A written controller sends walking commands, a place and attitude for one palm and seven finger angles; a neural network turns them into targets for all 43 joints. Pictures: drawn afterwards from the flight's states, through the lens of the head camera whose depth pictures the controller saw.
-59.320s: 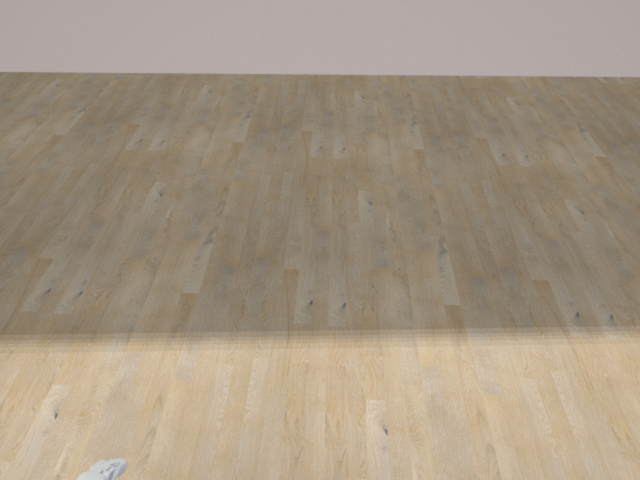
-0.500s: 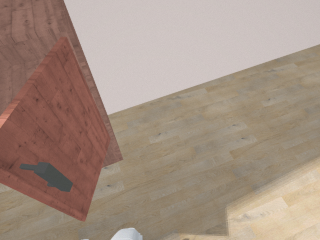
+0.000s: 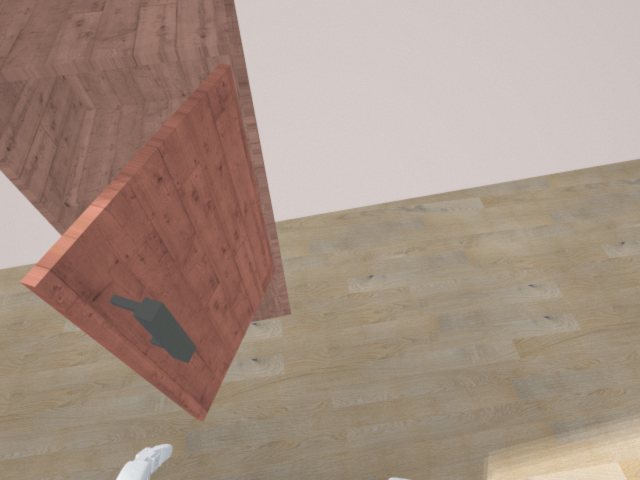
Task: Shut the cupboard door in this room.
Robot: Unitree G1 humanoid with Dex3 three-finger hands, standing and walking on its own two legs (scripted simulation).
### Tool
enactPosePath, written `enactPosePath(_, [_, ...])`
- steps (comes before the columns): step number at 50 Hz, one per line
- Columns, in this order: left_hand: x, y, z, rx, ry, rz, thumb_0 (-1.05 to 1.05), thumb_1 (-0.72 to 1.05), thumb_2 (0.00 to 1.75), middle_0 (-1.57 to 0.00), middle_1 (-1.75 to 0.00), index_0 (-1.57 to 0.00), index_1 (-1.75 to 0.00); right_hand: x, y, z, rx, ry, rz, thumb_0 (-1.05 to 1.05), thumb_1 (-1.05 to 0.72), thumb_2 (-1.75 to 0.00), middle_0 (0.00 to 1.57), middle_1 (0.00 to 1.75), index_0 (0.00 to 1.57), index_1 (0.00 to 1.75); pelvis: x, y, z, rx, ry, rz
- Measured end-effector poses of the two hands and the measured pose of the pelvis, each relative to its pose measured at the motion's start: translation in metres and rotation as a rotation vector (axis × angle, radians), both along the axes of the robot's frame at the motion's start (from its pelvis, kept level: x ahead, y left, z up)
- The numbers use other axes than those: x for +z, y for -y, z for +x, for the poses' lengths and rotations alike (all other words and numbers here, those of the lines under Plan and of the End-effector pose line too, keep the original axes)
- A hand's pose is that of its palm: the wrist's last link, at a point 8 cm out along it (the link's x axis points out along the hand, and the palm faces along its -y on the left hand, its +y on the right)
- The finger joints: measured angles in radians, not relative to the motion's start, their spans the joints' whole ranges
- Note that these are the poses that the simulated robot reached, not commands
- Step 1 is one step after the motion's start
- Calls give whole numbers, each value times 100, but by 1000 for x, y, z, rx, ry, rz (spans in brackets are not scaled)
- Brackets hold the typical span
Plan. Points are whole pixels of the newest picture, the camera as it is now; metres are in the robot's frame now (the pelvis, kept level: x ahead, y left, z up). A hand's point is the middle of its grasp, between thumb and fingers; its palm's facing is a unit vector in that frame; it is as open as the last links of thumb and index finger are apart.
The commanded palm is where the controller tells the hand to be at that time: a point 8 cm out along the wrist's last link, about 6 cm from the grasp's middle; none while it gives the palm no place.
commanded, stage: turn or walk to find it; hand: left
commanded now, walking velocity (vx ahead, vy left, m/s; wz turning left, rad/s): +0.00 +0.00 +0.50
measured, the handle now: (154, 328) +0.30 +0.24 -0.01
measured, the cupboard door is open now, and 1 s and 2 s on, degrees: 59 59 59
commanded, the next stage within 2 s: stand and wait in 0.48 s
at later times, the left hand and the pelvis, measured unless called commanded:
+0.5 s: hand out of the picture -0.05 +0.22 -0.18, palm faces +0.34 -0.90 -0.25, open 7.4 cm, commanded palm none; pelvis +0.00 +0.01 -0.01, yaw +17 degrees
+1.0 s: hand out of the picture +0.01 +0.17 -0.16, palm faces +0.37 -0.90 -0.25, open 7.2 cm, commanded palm none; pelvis +0.03 -0.02 +0.00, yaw +20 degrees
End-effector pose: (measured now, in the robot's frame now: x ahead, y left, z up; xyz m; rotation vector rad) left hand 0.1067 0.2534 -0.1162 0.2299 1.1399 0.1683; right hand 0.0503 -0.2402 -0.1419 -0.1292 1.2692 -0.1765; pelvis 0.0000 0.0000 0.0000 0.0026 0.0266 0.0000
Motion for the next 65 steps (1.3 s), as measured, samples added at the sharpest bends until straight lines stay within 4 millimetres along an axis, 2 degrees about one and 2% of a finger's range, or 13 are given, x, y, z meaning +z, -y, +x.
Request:
enactPosePath(4, [4,19,-6,23,49,18,0,91,90,-20,-30,-20,-29,-15,17,5,26,-22,20,0,-90,-90,20,30,20,30,-6,15,0,54,11,12])
enactPosePath(9, [10,31,-36,100,17,13,0,90,90,-20,-30,-20,-29,-11,30,20,85,-41,19,0,-91,-90,20,29,20,30,1,22,1,117,24,31])
enactPosePath(13, [7,33,-65,166,-24,-4,0,90,90,-20,-30,-20,-29,-4,29,36,143,-49,10,0,-91,-90,20,29,20,30,5,24,2,166,23,42])
enactPosePath(18, [-3,24,-109,261,-90,-26,0,90,90,-20,-30,-20,-30,4,12,67,242,-31,-11,0,-91,-90,20,29,20,30,4,17,0,225,16,37])
enactPosePath(24, [-31,-6,-167,387,-172,-50,0,90,90,-20,-30,-20,-30,11,-30,115,374,81,-48,0,-91,-90,20,29,20,30,-10,-5,-3,297,11,13])
enactPosePath(27, [-32,-17,-182,420,-215,-47,1,91,90,-20,-30,-20,-29,20,-47,126,405,128,-53,0,-91,-90,20,29,20,30,-7,-11,-4,308,17,3])
enactPosePath(32, [-19,-24,-176,437,-183,-51,1,91,90,-20,-30,-19,-29,29,-62,128,426,143,-48,0,-91,-90,20,29,20,30,4,-16,-2,326,23,-9])
enactPosePath(38, [-12,-11,-153,422,-142,-50,1,91,90,-20,-30,-19,-29,18,-66,114,409,101,5,0,-90,-90,20,30,20,30,7,-10,6,334,26,3])
enactPosePath(44, [-14,22,-125,386,-107,-40,0,91,90,-20,-30,-19,-29,-10,-39,98,349,25,41,-1,-92,-90,20,30,20,30,-4,8,19,330,30,34])
enactPosePath(47, [-10,36,-118,391,-102,-44,0,92,90,-20,-30,-20,-29,-14,-24,87,335,-34,34,-1,-93,-90,20,30,20,30,-1,14,23,349,37,28])
enactPosePath(52, [-8,42,-118,415,-106,-48,0,94,90,-20,-30,-20,-29,-10,-8,66,340,-118,12,0,-92,-90,20,29,20,30,3,21,26,363,37,31])
enactPosePath(58, [-23,44,-130,469,-114,-87,0,92,90,-20,-30,-20,-29,-8,-7,48,364,-178,-14,0,-91,-90,20,29,20,30,-2,21,23,402,47,20])
enactPosePath(65, [-23,52,-149,506,-155,-99,0,92,90,-20,-30,-20,-29,-6,-18,53,395,-164,3,0,-91,-90,20,29,20,30,1,23,25,414,37,18])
